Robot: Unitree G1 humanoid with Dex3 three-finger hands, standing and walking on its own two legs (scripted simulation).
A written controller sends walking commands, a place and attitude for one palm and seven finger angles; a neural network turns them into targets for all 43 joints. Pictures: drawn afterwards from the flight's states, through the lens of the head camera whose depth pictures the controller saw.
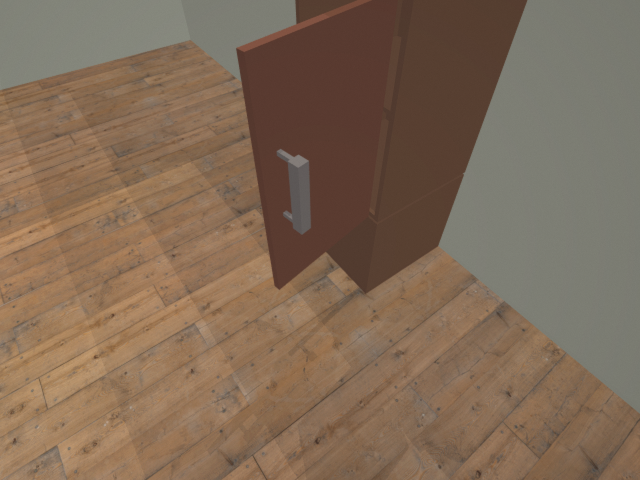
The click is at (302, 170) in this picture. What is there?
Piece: cupboard door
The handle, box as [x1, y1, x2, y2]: [277, 149, 310, 234]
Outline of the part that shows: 280,149 277,151 277,155 288,163 292,209 291,214 286,210 283,212 283,215 293,223 293,228 301,234 310,227 308,161 298,154 293,157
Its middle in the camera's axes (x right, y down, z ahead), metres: -0.06 -0.09 +0.74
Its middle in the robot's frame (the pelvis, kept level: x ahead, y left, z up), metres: +0.61 +0.09 -0.03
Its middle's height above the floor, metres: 0.75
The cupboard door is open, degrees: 100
